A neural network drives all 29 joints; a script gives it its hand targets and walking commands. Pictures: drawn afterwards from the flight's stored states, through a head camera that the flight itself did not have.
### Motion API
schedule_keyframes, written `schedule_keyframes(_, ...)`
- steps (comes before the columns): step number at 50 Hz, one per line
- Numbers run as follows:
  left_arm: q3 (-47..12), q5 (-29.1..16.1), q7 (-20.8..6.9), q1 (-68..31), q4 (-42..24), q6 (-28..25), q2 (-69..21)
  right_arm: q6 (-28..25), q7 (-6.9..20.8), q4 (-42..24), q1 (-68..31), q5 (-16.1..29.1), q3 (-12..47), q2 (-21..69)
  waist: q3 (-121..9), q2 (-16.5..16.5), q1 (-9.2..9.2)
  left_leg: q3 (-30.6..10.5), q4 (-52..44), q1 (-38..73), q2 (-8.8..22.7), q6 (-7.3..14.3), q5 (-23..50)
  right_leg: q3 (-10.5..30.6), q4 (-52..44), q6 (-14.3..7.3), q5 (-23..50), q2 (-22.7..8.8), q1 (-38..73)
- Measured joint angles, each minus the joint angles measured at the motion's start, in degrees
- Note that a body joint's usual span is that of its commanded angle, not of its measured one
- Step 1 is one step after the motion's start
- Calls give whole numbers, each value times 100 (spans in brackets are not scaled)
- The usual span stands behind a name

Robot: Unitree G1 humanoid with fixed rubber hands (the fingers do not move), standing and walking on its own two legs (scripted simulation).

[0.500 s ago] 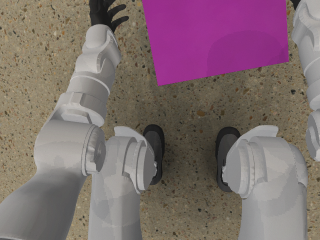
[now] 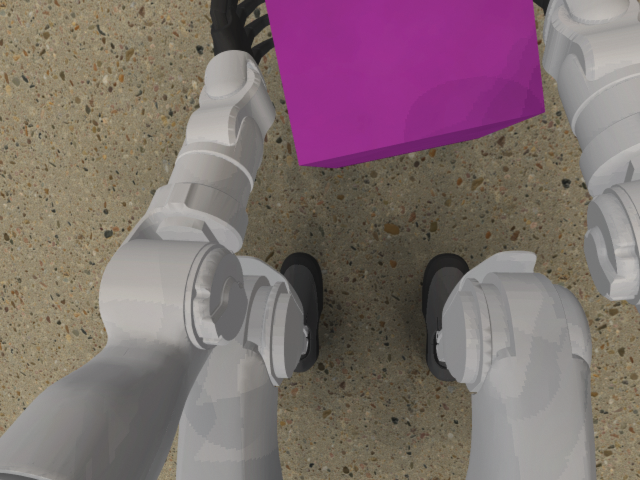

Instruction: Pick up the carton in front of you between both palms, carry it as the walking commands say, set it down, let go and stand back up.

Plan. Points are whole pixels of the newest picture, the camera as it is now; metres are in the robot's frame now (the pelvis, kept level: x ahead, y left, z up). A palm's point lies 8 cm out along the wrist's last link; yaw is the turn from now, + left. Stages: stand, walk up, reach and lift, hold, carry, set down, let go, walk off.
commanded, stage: reach and lift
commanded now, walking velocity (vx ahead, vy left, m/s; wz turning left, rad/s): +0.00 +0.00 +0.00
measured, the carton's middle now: (393, 61) +0.52 -0.06 -0.25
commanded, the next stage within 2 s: none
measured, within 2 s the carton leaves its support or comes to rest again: leaves its support in 0.12 s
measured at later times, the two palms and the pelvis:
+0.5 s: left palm (189, 44) +0.50 +0.08 -0.02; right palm out of the picture +0.49 -0.22 -0.03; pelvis +0.00 +0.01 +0.05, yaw -5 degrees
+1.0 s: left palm out of the picture +0.48 +0.09 +0.13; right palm out of the picture +0.46 -0.21 +0.12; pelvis +0.03 +0.02 +0.17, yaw -7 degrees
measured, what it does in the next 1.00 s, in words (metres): rises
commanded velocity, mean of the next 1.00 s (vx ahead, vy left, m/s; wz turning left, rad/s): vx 0.00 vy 0.00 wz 0.00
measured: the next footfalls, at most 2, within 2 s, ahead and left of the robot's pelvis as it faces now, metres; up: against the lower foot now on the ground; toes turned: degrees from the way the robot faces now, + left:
none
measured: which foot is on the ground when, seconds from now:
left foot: down 0.00-1.00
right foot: down 0.00-1.00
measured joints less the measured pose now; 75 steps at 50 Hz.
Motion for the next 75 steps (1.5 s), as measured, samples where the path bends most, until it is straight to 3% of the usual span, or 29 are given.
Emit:
schedule_keyframes(4, 342, 280, -76, 62, -186, 298, -32, 294, -49, -137, 8, -241, -124, 85, -88, 68, -24, -33, 132, -88, -91, -74, -9, 10, 141, -8, -7, 4, -95)
schedule_keyframes(9, 367, 250, 8, 360, -620, 536, -81, 505, -224, -690, 484, -252, -130, 227, -323, 120, -17, -137, 265, -143, -196, -168, -85, -42, 252, -31, -58, 5, -145)
schedule_keyframes(13, 342, 108, -5, 1097, -1449, 666, -226, 707, -338, -1389, 1036, -281, -237, 420, -610, 106, 4, -245, 302, -9, -308, -207, -198, -23, 203, 34, -48, 167, -76)
schedule_keyframes(15, 376, 91, -3, 1514, -1903, 754, -341, 891, -335, -1774, 1299, -393, -416, 552, -770, 86, -47, -279, 231, 106, -361, -312, -267, 22, 110, 90, -27, 247, 12)
schedule_keyframes(17, 435, 143, -17, 1870, -2284, 870, -462, 1077, -308, -2115, 1567, -532, -629, 696, -977, 64, -108, -283, 124, 229, -355, -286, -304, 55, -31, 147, -3, 314, 126)
schedule_keyframes(21, 756, 564, -104, 2213, -2613, 1129, -761, 1360, -206, -2445, 1984, -874, -1139, 948, -1463, -9, -167, -256, -220, 528, -251, -161, -280, 97, -433, 225, 54, 401, 432)
schedule_keyframes(28, 1529, 1666, -469, 2272, -2541, 1502, -1181, 1554, 65, -2208, 2237, -1839, -2200, 1331, -2179, -248, -47, -244, -1026, 1082, -241, -95, -178, 187, -1291, 285, 204, 496, 988)
schedule_keyframes(33, 1572, 1909, -573, 2493, -2768, 1596, -1255, 1531, 136, -2413, 2500, -2270, -2617, 1619, -2469, -258, -88, -307, -1561, 1375, -324, -32, -72, 170, -1836, 293, 254, 414, 1343)
schedule_keyframes(46, 939, 1616, -520, 3501, -3481, 1635, -1446, 1645, 136, -3620, 3822, -1947, -2451, 1943, -2801, -211, -111, -358, -2510, 2448, -266, 99, -82, 171, -2859, 349, 237, 389, 2475)
schedule_keyframes(55, 741, 1561, -580, 4206, -3456, 1689, -1467, 1732, 70, -3742, 4542, -1941, -2400, 2205, -3009, -268, -64, -375, -3354, 3732, -188, 139, -92, 195, -3683, 307, 233, 404, 3735)
schedule_keyframes(75, 539, 1960, -959, 5518, -3417, 1625, -1596, 1667, -1, -4278, 6242, -2259, -2509, 2895, -2903, -327, -57, -529, -6033, 7142, -51, 226, 462, 174, -6380, 225, 759, 352, 7180)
